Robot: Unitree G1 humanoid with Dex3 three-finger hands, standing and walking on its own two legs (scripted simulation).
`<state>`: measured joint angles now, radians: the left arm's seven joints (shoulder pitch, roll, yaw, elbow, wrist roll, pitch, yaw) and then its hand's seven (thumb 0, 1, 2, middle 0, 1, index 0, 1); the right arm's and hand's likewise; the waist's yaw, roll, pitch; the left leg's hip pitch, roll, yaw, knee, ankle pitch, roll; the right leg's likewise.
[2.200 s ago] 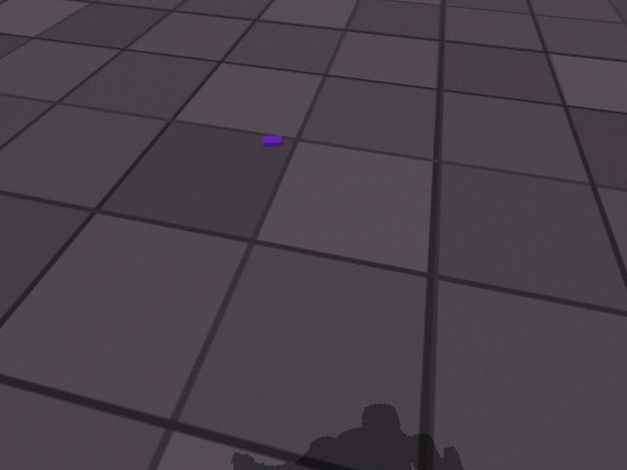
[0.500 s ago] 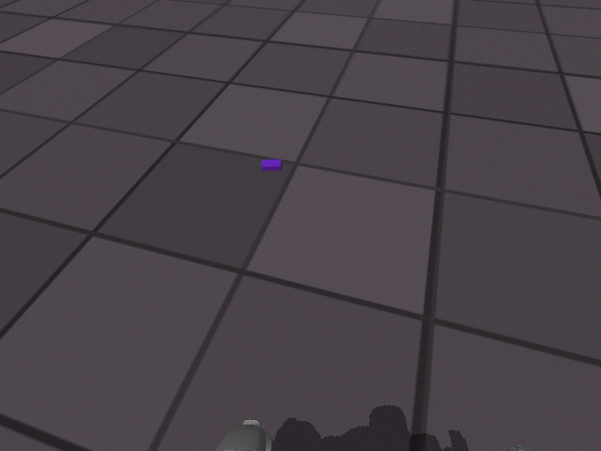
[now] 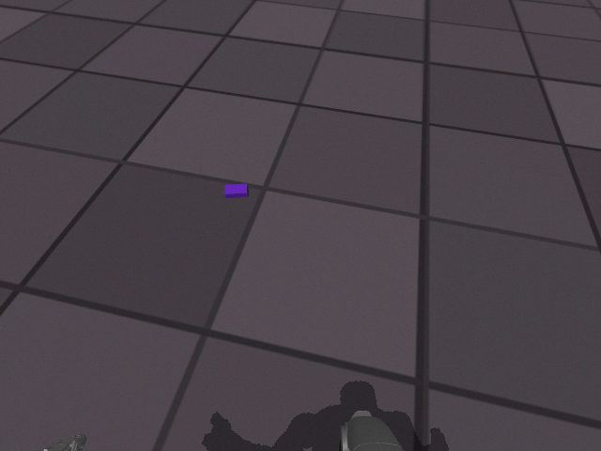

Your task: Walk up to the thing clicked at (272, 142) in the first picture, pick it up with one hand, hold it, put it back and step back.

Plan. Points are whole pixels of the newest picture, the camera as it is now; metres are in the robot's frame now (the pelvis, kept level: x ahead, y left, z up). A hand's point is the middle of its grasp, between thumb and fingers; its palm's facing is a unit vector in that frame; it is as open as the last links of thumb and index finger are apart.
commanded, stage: walk up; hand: left
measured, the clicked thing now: (236, 190) +1.31 +0.22 -0.76
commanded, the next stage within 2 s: none
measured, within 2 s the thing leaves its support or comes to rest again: neither
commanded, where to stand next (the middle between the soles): +0.92 -0.01 m, yaw +0 degrees
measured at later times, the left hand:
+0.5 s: hand (141, 378) +0.26 +0.24 -0.14, palm faces +0.03 -0.92 -0.38, open 7.4 cm
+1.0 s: hand (170, 231) +0.56 +0.25 -0.13, palm faces -0.08 -0.92 -0.38, open 7.4 cm
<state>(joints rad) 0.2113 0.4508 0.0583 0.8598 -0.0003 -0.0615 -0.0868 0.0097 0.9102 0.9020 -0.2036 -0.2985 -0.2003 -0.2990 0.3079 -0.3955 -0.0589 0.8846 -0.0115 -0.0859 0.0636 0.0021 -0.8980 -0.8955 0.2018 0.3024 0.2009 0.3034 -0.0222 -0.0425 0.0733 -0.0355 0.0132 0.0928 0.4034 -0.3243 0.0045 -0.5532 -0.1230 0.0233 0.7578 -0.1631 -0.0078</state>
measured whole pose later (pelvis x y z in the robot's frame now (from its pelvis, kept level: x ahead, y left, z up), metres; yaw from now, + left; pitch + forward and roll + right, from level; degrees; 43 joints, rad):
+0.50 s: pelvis +0.26 -0.04 +0.00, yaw +1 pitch -2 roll -1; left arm 0.37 0.41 0.06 0.88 0.01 -0.09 -0.05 0.01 0.90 0.90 -0.21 -0.30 -0.21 -0.30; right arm 0.21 -0.42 -0.07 0.88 -0.02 -0.04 0.10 0.00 -0.90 -0.90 0.20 0.30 0.20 0.30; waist 0.05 0.04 0.08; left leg -0.50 0.09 0.02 0.65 -0.14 0.01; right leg -0.08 -0.01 -0.10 0.46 -0.35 -0.01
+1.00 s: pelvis +0.48 -0.03 +0.00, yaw +0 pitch -2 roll +2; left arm 0.25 0.42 0.06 0.89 0.01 -0.05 -0.07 0.01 0.91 0.90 -0.20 -0.30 -0.20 -0.30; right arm 0.36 -0.41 -0.06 0.86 -0.01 -0.07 0.06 0.00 -0.90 -0.90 0.20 0.30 0.20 0.30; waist -0.04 -0.02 0.08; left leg -0.07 0.01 0.12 0.47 -0.36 0.00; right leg -0.46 -0.10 -0.02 0.61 -0.14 -0.02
